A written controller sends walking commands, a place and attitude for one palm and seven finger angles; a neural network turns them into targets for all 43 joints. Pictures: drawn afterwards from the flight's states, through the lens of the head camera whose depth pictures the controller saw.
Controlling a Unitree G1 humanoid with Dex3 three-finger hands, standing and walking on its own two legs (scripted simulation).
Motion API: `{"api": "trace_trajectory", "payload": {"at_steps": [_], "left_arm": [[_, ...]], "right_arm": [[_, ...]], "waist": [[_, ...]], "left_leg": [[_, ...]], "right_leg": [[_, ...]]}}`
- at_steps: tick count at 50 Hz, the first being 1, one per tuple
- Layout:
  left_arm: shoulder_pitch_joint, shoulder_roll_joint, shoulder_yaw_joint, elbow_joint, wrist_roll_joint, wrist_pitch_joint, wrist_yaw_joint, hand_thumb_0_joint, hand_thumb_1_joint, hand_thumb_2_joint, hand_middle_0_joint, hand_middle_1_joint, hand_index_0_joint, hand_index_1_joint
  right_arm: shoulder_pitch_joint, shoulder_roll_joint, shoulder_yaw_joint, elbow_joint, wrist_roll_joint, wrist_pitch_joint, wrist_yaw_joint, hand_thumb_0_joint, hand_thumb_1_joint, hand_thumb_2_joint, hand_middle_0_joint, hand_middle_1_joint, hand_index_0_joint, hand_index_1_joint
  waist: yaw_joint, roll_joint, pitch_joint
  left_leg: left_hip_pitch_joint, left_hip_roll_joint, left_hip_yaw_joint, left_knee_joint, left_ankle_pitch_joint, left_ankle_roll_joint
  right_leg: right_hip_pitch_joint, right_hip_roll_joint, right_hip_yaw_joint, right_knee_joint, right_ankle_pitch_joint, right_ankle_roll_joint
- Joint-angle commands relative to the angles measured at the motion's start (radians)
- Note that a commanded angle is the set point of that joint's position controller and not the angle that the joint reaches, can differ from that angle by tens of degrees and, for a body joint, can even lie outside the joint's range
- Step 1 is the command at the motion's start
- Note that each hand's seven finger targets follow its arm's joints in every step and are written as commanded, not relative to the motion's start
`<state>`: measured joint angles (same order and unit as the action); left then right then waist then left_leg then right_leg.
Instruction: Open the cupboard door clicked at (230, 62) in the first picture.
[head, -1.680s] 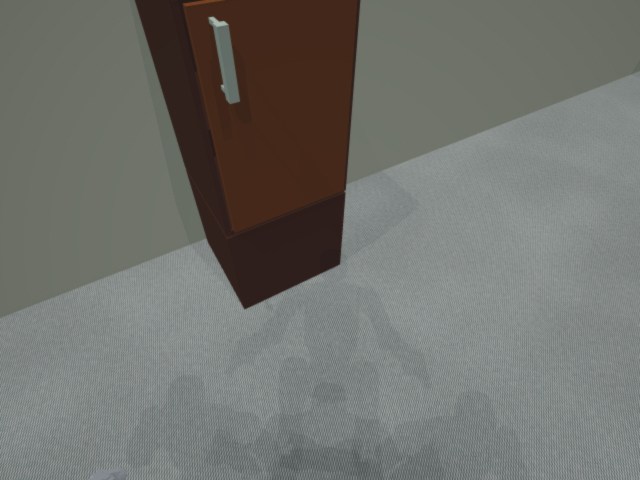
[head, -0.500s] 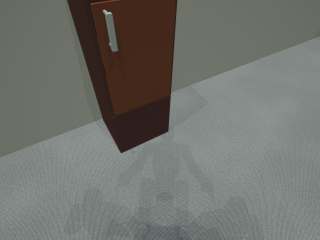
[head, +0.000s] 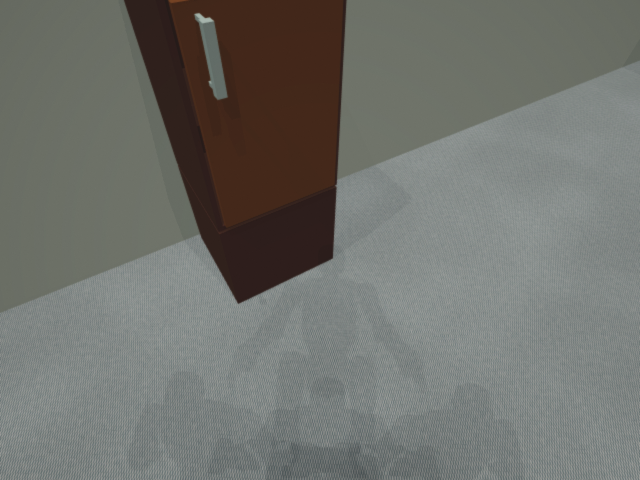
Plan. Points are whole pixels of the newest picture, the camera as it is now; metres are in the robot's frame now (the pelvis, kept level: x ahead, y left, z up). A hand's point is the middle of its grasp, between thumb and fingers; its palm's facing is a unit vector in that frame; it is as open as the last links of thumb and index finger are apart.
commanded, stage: walk to a spot facing it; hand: left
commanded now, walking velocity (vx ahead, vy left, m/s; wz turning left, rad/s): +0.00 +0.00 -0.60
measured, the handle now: (210, 57) +0.82 +0.29 +0.14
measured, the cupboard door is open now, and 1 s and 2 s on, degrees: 0 0 0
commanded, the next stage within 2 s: none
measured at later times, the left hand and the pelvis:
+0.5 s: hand out of the picture +0.05 +0.16 -0.17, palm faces -0.18 -0.95 -0.25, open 7.4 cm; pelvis -0.03 -0.02 -0.01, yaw -15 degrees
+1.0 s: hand out of the picture +0.14 +0.19 -0.16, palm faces -0.49 -0.85 -0.22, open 7.4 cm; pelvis -0.04 +0.03 +0.00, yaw -34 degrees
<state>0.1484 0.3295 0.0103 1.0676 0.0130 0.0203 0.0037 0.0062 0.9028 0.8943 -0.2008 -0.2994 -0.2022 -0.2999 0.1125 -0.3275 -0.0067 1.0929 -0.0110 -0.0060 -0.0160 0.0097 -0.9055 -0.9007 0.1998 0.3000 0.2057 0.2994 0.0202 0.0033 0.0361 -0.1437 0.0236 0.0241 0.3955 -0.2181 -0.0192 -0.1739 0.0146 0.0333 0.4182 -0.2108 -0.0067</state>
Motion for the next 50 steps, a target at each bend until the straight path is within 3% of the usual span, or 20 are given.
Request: {"api": "trace_trajectory", "payload": {"at_steps": [1,7,10,12,13,14,15,16,18,21,31,35,36,37,38,39,42,44,47,50], "left_arm": [[0.025,0.117,0.033,-0.093,0.004,0.007,0.008,0.0,0.9,0.9,-0.2,-0.3,-0.2,-0.3],[0.048,0.084,0.052,-0.169,0.008,0.02,-0.007,0.0,0.9,0.9,-0.2,-0.3,-0.2,-0.3],[0.091,0.034,0.063,-0.187,0.007,0.027,-0.016,0.0,0.9,0.9,-0.2,-0.3,-0.2,-0.3],[0.136,0.019,0.073,-0.191,0.008,0.022,-0.02,0.0,0.9,0.9,-0.2,-0.3,-0.2,-0.3],[0.205,0.027,0.079,-0.174,0.011,0.013,-0.02,0.0,0.9,0.9,-0.2,-0.3,-0.2,-0.3],[0.238,0.122,0.096,-0.174,0.025,-0.006,-0.008,0.0,0.9,0.9,-0.2,-0.3,-0.2,-0.3],[0.245,0.17,0.096,-0.186,0.013,-0.006,0.005,0.0,0.9,0.9,-0.2,-0.3,-0.2,-0.3],[0.223,0.15,0.101,-0.196,0.009,-0.003,0.017,0.0,0.9,0.9,-0.2,-0.3,-0.2,-0.3],[0.11,0.102,0.091,-0.221,0.006,-0.005,0.015,0.0,0.9,0.9,-0.2,-0.3,-0.2,-0.3],[0.109,0.079,0.09,-0.22,0.007,-0.011,0.013,0.0,0.9,0.9,-0.2,-0.3,-0.2,-0.3],[0.143,0.096,0.107,-0.217,0.016,0.008,0.007,0.0,0.9,0.9,-0.2,-0.3,-0.2,-0.3],[0.071,0.107,0.111,-0.237,0.012,0.019,0.005,0.0,0.9,0.9,-0.2,-0.3,-0.2,-0.3],[0.054,0.089,0.106,-0.242,0.007,0.021,0.002,0.0,0.9,0.9,-0.2,-0.3,-0.2,-0.3],[0.047,0.039,0.099,-0.263,0.001,0.024,-0.004,0.0,0.9,0.9,-0.2,-0.3,-0.2,-0.3],[0.053,0.007,0.097,-0.279,0.003,0.023,-0.017,0.0,0.9,0.9,-0.2,-0.3,-0.2,-0.3],[0.039,0.055,0.114,-0.276,0.016,0.025,-0.02,0.0,0.9,0.9,-0.2,-0.3,-0.2,-0.3],[0.099,0.032,0.117,-0.231,0.02,0.034,-0.046,0.0,0.9,0.9,-0.2,-0.3,-0.2,-0.3],[0.056,0.014,0.103,-0.244,0.02,0.034,-0.059,0.0,0.9,0.9,-0.2,-0.3,-0.2,-0.3],[-0.058,-0.008,0.092,-0.271,0.021,0.023,-0.07,0.0,0.9,0.9,-0.2,-0.3,-0.2,-0.3],[-0.105,-0.023,0.085,-0.282,0.019,0.018,-0.077,0.0,0.9,0.9,-0.2,-0.3,-0.2,-0.3]], "right_arm": [[0.052,-0.107,-0.037,-0.089,-0.002,0.01,-0.015,0.0,-0.9,-0.9,0.2,0.3,0.2,0.3],[0.039,-0.121,-0.071,-0.167,-0.003,0.015,-0.018,0.0,-0.9,-0.9,0.2,0.3,0.2,0.3],[-0.007,-0.125,-0.085,-0.197,-0.006,0.006,-0.015,0.0,-0.9,-0.9,0.2,0.3,0.2,0.3],[-0.035,-0.114,-0.087,-0.215,-0.011,0.008,-0.016,0.0,-0.9,-0.9,0.2,0.3,0.2,0.3],[-0.049,-0.106,-0.089,-0.222,-0.011,0.014,-0.014,0.0,-0.9,-0.9,0.2,0.3,0.2,0.3],[-0.01,-0.033,-0.079,-0.24,-0.003,0.025,-0.009,0.0,-0.9,-0.9,0.2,0.3,0.2,0.3],[-0.023,-0.003,-0.072,-0.273,0.0,0.028,-0.007,0.0,-0.9,-0.9,0.2,0.3,0.2,0.3],[-0.036,-0.014,-0.074,-0.261,0.0,0.036,-0.013,0.0,-0.9,-0.9,0.2,0.3,0.2,0.3],[-0.01,-0.021,-0.08,-0.236,-0.003,0.03,-0.007,0.0,-0.9,-0.9,0.2,0.3,0.2,0.3],[0.022,0.001,-0.078,-0.217,-0.006,0.031,-0.006,0.0,-0.9,-0.9,0.2,0.3,0.2,0.3],[-0.019,0.013,-0.071,-0.261,0.005,0.022,-0.016,0.0,-0.9,-0.9,0.2,0.3,0.2,0.3],[0.11,0.003,-0.071,-0.236,0.015,0.008,-0.027,0.0,-0.9,-0.9,0.2,0.3,0.2,0.3],[0.154,-0.013,-0.073,-0.227,0.016,0.0,-0.032,0.0,-0.9,-0.9,0.2,0.3,0.2,0.3],[0.182,-0.08,-0.083,-0.231,0.006,-0.01,-0.037,0.0,-0.9,-0.9,0.2,0.3,0.2,0.3],[0.126,-0.155,-0.095,-0.259,-0.004,-0.004,-0.034,0.0,-0.9,-0.9,0.2,0.3,0.2,0.3],[0.062,-0.142,-0.089,-0.282,-0.005,-0.002,-0.032,0.0,-0.9,-0.9,0.2,0.3,0.2,0.3],[-0.033,-0.059,-0.059,-0.298,-0.016,-0.014,-0.029,0.0,-0.9,-0.9,0.2,0.3,0.2,0.3],[0.047,-0.062,-0.066,-0.275,-0.017,-0.018,-0.024,0.0,-0.9,-0.9,0.2,0.3,0.2,0.3],[0.201,-0.071,-0.073,-0.224,-0.018,-0.03,-0.021,0.0,-0.9,-0.9,0.2,0.3,0.2,0.3],[0.244,-0.087,-0.079,-0.198,-0.02,-0.038,-0.017,0.0,-0.9,-0.9,0.2,0.3,0.2,0.3]], "waist": [[-0.027,-0.016,-0.048],[-0.023,0.071,-0.046],[0.006,0.208,-0.05],[0.038,0.148,-0.031],[0.071,0.072,-0.03],[0.066,-0.272,-0.033],[0.058,-0.322,-0.025],[0.053,-0.26,-0.033],[-0.001,-0.128,-0.01],[-0.009,-0.102,-0.08],[0.028,-0.149,-0.095],[-0.027,-0.167,-0.135],[-0.05,-0.138,-0.143],[-0.068,0.048,-0.13],[-0.043,0.279,-0.067],[-0.032,0.204,-0.027],[0.037,0.143,0.0],[-0.005,0.16,0.011],[-0.07,0.141,0.054],[-0.084,0.151,0.061]], "left_leg": [[0.018,0.121,-0.026,0.034,0.114,0.026],[-0.028,0.212,-0.073,0.024,-0.006,0.073],[-0.095,0.351,-0.111,-0.026,0.139,0.167],[-0.162,0.336,-0.041,0.087,0.195,0.141],[-0.212,0.27,0.038,0.254,0.145,0.081],[-0.368,0.095,0.142,0.569,-0.158,-0.02],[-0.445,0.014,0.034,0.727,-0.383,-0.036],[-0.435,0.028,-0.06,0.788,-0.339,-0.027],[-0.436,0.058,-0.077,0.797,-0.192,-0.03],[-0.38,0.045,-0.05,0.727,-0.145,-0.045],[-0.275,-0.008,-0.047,0.403,-0.217,-0.033],[-0.05,-0.047,-0.036,0.097,-0.119,0.0],[0.084,-0.015,-0.053,-0.007,-0.067,0.016],[0.192,0.159,-0.239,-0.14,-0.165,0.072],[0.14,0.402,-0.444,-0.212,-0.14,0.148],[-0.034,0.463,-0.439,-0.21,-0.086,0.202],[-0.122,0.28,-0.17,-0.166,-0.063,0.155],[-0.032,0.248,-0.115,-0.164,-0.144,0.146],[0.071,0.298,-0.133,-0.189,-0.152,0.165],[0.095,0.333,-0.085,-0.197,-0.142,0.163]], "right_leg": [[-0.093,-0.101,0.138,0.032,0.25,-0.022],[-0.219,-0.023,0.111,0.221,0.129,-0.01],[-0.199,-0.012,-0.02,0.477,-0.244,0.022],[-0.113,-0.046,-0.023,0.377,-0.229,0.015],[-0.032,-0.049,-0.013,0.209,-0.069,0.008],[0.022,-0.233,0.335,-0.036,0.175,-0.051],[-0.036,-0.376,0.56,-0.136,0.323,-0.157],[-0.064,-0.34,0.576,-0.168,0.198,-0.146],[-0.068,-0.262,0.445,-0.123,0.117,-0.161],[-0.03,-0.209,0.358,-0.089,0.185,-0.155],[-0.018,-0.172,0.468,-0.101,0.127,-0.168],[-0.107,-0.122,0.482,-0.064,0.155,-0.109],[-0.207,-0.072,0.432,-0.015,0.083,-0.063],[-0.39,0.034,0.319,0.129,-0.098,-0.014],[-0.516,0.116,0.115,0.415,-0.313,0.037],[-0.474,0.035,0.087,0.617,-0.297,0.064],[-0.412,-0.003,0.031,0.808,-0.165,0.078],[-0.461,-0.024,-0.019,0.729,-0.145,0.076],[-0.513,-0.062,-0.053,0.606,-0.154,0.075],[-0.48,-0.092,-0.075,0.478,-0.161,0.072]]}}
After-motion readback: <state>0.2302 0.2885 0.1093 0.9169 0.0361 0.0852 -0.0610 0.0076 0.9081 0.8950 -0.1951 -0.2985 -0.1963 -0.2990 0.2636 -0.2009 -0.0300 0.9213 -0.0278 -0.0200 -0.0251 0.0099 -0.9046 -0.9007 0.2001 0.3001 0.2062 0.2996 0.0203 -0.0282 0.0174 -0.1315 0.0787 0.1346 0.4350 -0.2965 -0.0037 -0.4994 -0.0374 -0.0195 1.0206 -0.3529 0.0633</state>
